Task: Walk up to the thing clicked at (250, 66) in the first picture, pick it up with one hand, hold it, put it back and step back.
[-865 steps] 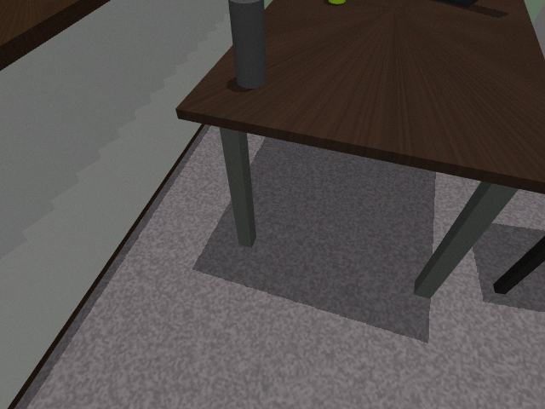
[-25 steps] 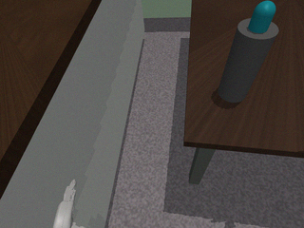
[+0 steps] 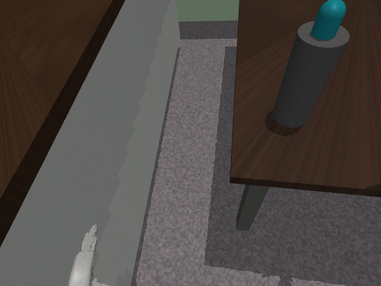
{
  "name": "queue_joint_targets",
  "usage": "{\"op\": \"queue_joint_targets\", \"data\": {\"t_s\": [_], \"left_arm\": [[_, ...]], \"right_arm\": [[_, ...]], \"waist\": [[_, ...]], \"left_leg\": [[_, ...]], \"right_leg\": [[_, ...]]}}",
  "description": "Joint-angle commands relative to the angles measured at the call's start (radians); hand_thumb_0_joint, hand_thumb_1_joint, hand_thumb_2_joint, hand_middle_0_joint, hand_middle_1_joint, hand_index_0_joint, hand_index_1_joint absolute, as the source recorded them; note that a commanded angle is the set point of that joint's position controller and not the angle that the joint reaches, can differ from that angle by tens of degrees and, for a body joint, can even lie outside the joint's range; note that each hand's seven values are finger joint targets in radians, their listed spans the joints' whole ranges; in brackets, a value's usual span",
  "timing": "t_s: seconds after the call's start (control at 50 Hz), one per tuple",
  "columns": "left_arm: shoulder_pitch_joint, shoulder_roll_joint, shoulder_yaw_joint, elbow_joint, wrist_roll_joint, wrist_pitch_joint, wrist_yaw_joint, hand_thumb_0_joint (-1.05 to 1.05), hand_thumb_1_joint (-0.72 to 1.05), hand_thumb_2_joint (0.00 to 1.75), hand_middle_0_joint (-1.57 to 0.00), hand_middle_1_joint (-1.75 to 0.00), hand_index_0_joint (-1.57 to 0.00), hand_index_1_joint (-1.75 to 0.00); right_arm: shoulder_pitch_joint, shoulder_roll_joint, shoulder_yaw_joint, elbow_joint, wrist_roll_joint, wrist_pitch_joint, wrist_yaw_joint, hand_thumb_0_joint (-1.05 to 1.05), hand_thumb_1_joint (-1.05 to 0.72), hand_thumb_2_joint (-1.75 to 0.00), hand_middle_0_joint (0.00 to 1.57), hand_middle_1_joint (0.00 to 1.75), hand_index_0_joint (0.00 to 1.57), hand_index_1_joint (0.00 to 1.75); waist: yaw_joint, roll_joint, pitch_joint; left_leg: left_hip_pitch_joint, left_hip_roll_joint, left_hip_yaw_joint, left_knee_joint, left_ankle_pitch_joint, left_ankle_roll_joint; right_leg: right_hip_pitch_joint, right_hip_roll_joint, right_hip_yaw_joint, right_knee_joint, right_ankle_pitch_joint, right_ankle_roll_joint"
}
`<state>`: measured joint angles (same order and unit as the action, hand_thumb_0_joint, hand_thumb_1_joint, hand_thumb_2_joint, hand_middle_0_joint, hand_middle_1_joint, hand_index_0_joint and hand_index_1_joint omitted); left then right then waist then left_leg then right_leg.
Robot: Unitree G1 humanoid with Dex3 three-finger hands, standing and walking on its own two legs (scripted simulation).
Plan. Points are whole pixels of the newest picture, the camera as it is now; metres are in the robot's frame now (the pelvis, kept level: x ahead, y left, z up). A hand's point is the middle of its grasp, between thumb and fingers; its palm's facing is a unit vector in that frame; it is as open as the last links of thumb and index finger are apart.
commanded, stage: approach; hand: right
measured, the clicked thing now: (308, 70) +0.53 -0.19 +0.13
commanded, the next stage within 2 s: close in in 0.14 s
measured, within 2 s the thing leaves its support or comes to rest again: neither
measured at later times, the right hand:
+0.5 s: hand (332, 103) +0.49 -0.25 +0.08, palm faces +0.19 +0.98 +0.04, open 17.7 cm
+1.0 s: hand (310, 102) +0.49 -0.21 +0.08, palm faces +0.19 +0.98 +0.01, open 17.6 cm
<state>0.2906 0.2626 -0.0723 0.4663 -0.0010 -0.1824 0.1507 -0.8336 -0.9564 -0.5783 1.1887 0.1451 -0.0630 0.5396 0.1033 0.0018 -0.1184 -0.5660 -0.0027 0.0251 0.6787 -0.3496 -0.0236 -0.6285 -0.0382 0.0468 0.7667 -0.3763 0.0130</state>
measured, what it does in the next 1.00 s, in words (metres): stands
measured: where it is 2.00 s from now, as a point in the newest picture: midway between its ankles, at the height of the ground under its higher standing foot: outside the picture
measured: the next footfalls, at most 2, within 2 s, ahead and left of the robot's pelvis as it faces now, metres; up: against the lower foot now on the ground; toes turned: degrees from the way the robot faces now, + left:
none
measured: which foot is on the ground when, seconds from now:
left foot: down 0.00-1.00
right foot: down 0.00-1.00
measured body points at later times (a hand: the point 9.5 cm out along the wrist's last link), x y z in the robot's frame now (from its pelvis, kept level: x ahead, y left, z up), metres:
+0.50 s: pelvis -0.01 +0.00 -0.03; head +0.09 -0.03 +0.41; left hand +0.12 +0.27 -0.06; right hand +0.47 -0.31 +0.08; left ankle -0.02 +0.14 -0.71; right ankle -0.01 -0.12 -0.71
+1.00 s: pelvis -0.02 +0.00 -0.03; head +0.08 -0.02 +0.41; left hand +0.11 +0.28 -0.06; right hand +0.47 -0.26 +0.08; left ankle -0.02 +0.14 -0.71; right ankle -0.01 -0.12 -0.71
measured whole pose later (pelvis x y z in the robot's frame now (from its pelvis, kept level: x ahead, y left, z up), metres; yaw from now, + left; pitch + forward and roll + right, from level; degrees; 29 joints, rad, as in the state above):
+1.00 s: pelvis -0.02 +0.00 -0.03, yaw +2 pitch +18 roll +2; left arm 0.35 0.25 0.05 0.21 0.02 -0.06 0.00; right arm -0.87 -0.50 -0.46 1.06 0.06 -0.25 0.08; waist 0.16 0.00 -0.12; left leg -0.80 -0.01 0.00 0.90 -0.41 -0.02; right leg -0.84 -0.05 0.03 0.96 -0.44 0.02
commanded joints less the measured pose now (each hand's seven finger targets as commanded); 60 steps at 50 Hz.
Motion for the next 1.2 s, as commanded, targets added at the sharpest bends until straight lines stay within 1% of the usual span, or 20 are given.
{"op": "queue_joint_targets", "data": {"t_s": [0.0,0.24,0.3,0.36,0.4,0.44,0.48,0.52,0.54,0.6,0.64,0.72,0.76,0.84,0.88,0.94,1.0,1.06,1.12,1.18], "left_arm": [[0.003,0.149,0.077,-0.142,0.004,-0.055,0.007,0.00,-0.57,0.06,-0.06,-0.05,-0.05,-0.06],[0.015,0.167,0.127,-0.259,0.024,-0.011,-0.045,0.00,-0.55,0.05,-0.06,-0.06,-0.06,-0.06],[-0.039,0.134,0.118,-0.323,0.034,0.003,-0.060,0.00,-0.55,0.04,-0.06,-0.06,-0.06,-0.05],[0.052,0.151,0.146,-0.306,0.039,0.033,-0.082,0.00,-0.55,0.05,-0.06,-0.06,-0.06,-0.05],[-0.093,0.140,0.141,-0.431,0.034,0.031,-0.085,0.00,-0.55,0.05,-0.06,-0.05,-0.06,-0.05],[0.065,0.149,0.181,-0.284,0.035,0.055,-0.088,0.00,-0.54,0.04,-0.05,-0.05,-0.06,-0.05],[0.064,0.096,0.129,-0.283,0.027,0.068,-0.114,0.00,-0.55,0.05,-0.05,-0.05,-0.05,-0.05],[-0.078,0.136,0.165,-0.420,0.027,0.057,-0.107,0.00,-0.55,0.04,-0.05,-0.05,-0.06,-0.05],[0.019,0.150,0.197,-0.339,0.031,0.069,-0.109,0.00,-0.55,0.04,-0.05,-0.05,-0.06,-0.05],[0.083,0.102,0.157,-0.303,0.016,0.081,-0.135,0.00,-0.54,0.04,-0.05,-0.05,-0.06,-0.04],[-0.036,0.158,0.200,-0.446,0.018,0.069,-0.125,0.00,-0.54,0.03,-0.05,-0.05,-0.06,-0.04],[0.133,0.101,0.175,-0.334,0.016,0.085,-0.144,0.00,-0.54,0.03,-0.05,-0.05,-0.06,-0.04],[0.001,0.141,0.200,-0.478,0.020,0.071,-0.137,0.00,-0.54,0.03,-0.05,-0.05,-0.06,-0.04],[0.097,0.121,0.191,-0.379,0.024,0.081,-0.147,0.00,-0.54,0.03,-0.05,-0.05,-0.06,-0.04],[-0.017,0.134,0.204,-0.493,0.022,0.069,-0.137,0.00,-0.59,0.07,-0.06,-0.05,-0.04,-0.07],[0.108,0.143,0.223,-0.382,0.018,0.084,-0.138,0.00,-0.58,0.07,-0.06,-0.05,-0.04,-0.06],[-0.019,0.123,0.196,-0.496,0.020,0.072,-0.132,0.00,-0.56,0.06,-0.05,-0.05,-0.05,-0.06],[0.122,0.131,0.189,-0.382,0.023,0.093,-0.140,0.00,-0.55,0.05,-0.05,-0.05,-0.05,-0.05],[0.017,0.136,0.209,-0.470,0.025,0.085,-0.134,0.00,-0.55,0.05,-0.05,-0.05,-0.05,-0.05],[0.097,0.105,0.169,-0.411,0.030,0.089,-0.151,0.00,-0.55,0.05,-0.04,-0.05,-0.04,-0.05]], "right_arm": [[-0.349,-0.170,0.048,-0.168,0.032,-0.074,0.004,0.00,0.55,-0.05,0.06,0.05,0.06,0.05],[-0.339,-0.113,-0.018,-0.266,0.008,-0.218,-0.182,0.00,0.60,-0.03,0.05,0.04,0.06,0.04],[-0.512,-0.138,-0.041,-0.437,-0.015,-0.278,-0.251,0.00,0.61,-0.03,0.04,0.05,0.05,0.05],[-0.297,0.048,0.028,-0.236,-0.032,-0.249,-0.295,0.00,0.61,-0.03,0.04,0.05,0.04,0.05],[-0.598,-0.107,-0.021,-0.574,-0.052,-0.300,-0.338,0.00,0.61,-0.03,0.03,0.05,0.04,0.05],[-0.433,-0.035,-0.003,-0.405,-0.058,-0.271,-0.358,0.00,0.59,-0.03,0.03,0.04,0.03,0.04],[-0.229,0.218,0.107,-0.171,-0.051,-0.227,-0.357,0.00,0.61,-0.04,0.03,0.05,0.03,0.05],[-0.547,0.017,0.026,-0.514,-0.064,-0.280,-0.390,0.00,0.61,-0.04,0.03,0.05,0.04,0.05],[-0.488,0.026,0.033,-0.445,-0.070,-0.270,-0.392,0.00,0.58,-0.04,0.04,0.05,0.04,0.05],[-0.213,0.303,0.145,-0.119,-0.055,-0.210,-0.370,0.00,0.59,-0.04,0.04,0.05,0.04,0.05],[-0.519,0.041,0.018,-0.461,-0.061,-0.264,-0.397,0.00,0.61,-0.04,0.03,0.05,0.04,0.05],[-0.306,0.287,0.129,-0.184,-0.063,-0.220,-0.396,0.00,0.57,-0.04,0.04,0.05,0.04,0.05],[-0.563,0.121,0.068,-0.477,-0.072,-0.266,-0.426,0.00,0.59,-0.05,0.03,0.05,0.03,0.05],[-0.398,0.271,0.133,-0.259,-0.077,-0.235,-0.430,0.00,0.55,-0.04,0.03,0.05,0.03,0.05],[-0.601,0.167,0.098,-0.487,-0.083,-0.269,-0.455,0.00,0.56,-0.03,0.05,0.04,0.05,0.04],[-0.427,0.227,0.121,-0.305,-0.088,-0.239,-0.465,0.00,0.56,-0.02,0.07,0.04,0.07,0.04],[-0.610,0.209,0.122,-0.452,-0.087,-0.269,-0.489,0.00,0.60,0.00,0.24,0.13,0.24,0.13],[-0.397,0.185,0.094,-0.211,-0.107,-0.241,-0.493,0.00,0.58,-0.01,0.45,0.21,0.45,0.22],[-0.624,0.115,0.069,-0.406,-0.106,-0.289,-0.506,0.00,0.61,0.00,0.59,0.28,0.59,0.28],[-0.377,0.320,0.158,-0.099,-0.108,-0.249,-0.476,0.00,0.58,-0.06,0.71,0.37,0.70,0.37]], "waist": [[0.046,-0.161,-0.274],[0.022,-0.161,-0.433],[0.003,-0.263,-0.557],[0.027,-0.196,-0.475],[0.000,-0.297,-0.678],[0.011,-0.292,-0.539],[0.047,-0.136,-0.364],[0.018,-0.241,-0.608],[0.026,-0.253,-0.574],[0.079,-0.062,-0.296],[0.042,-0.151,-0.523],[0.086,-0.076,-0.296],[0.061,-0.138,-0.502],[0.063,-0.116,-0.349],[0.047,-0.138,-0.544],[0.060,-0.110,-0.419],[0.052,-0.131,-0.547],[0.046,-0.092,-0.398],[0.069,-0.131,-0.536],[0.096,-0.075,-0.348]], "left_leg": [[-0.021,-0.030,0.014,-0.027,0.256,0.039],[-0.026,-0.022,-0.006,0.092,0.311,0.030],[-0.029,-0.028,-0.003,0.123,0.288,0.041],[-0.034,-0.036,0.007,0.120,0.302,0.038],[0.012,-0.029,-0.007,0.136,0.339,0.037],[-0.023,-0.037,0.006,0.130,0.327,0.041],[-0.058,-0.041,0.011,0.112,0.318,0.033],[-0.012,-0.035,0.005,0.137,0.361,0.036],[-0.026,-0.037,0.007,0.135,0.351,0.039],[-0.074,-0.041,0.013,0.108,0.325,0.027],[-0.024,-0.031,0.002,0.127,0.327,0.028],[-0.114,-0.039,0.010,0.115,0.259,0.030],[-0.070,-0.032,0.000,0.129,0.267,0.031],[-0.115,-0.033,0.001,0.123,0.213,0.034],[-0.044,-0.026,-0.011,0.131,0.250,0.028],[-0.054,-0.031,-0.010,0.120,0.241,0.025],[-0.015,-0.032,-0.006,0.129,0.250,0.027],[-0.006,-0.030,-0.017,0.115,0.287,0.017],[0.000,-0.028,-0.020,0.138,0.316,0.019],[-0.088,-0.041,-0.002,0.134,0.282,0.025]], "right_leg": [[0.273,0.006,-0.003,-0.051,0.370,-0.020],[0.160,0.024,-0.015,0.071,0.387,-0.022],[0.216,0.014,-0.011,0.095,0.425,-0.009],[0.173,0.016,-0.013,0.092,0.425,-0.011],[0.264,0.008,-0.018,0.112,0.474,-0.006],[0.237,0.010,-0.018,0.104,0.482,-0.003],[0.124,0.008,-0.016,0.086,0.426,-0.015],[0.238,-0.004,-0.014,0.101,0.507,-0.007],[0.254,-0.001,-0.020,0.104,0.505,-0.006],[0.084,0.005,-0.021,0.083,0.382,-0.023],[0.177,-0.001,-0.020,0.088,0.392,-0.021],[0.101,0.008,-0.025,0.080,0.313,-0.024],[0.175,0.005,-0.022,0.087,0.324,-0.022],[0.099,0.014,-0.029,0.086,0.253,-0.021],[0.151,0.011,-0.031,0.099,0.264,-0.027],[0.092,0.017,-0.035,0.094,0.229,-0.029],[0.140,0.013,-0.029,0.088,0.258,-0.023],[0.047,0.024,-0.045,0.099,0.256,-0.030],[0.121,0.013,-0.039,0.109,0.298,-0.029],[0.049,0.014,-0.028,0.104,0.288,-0.025]]}}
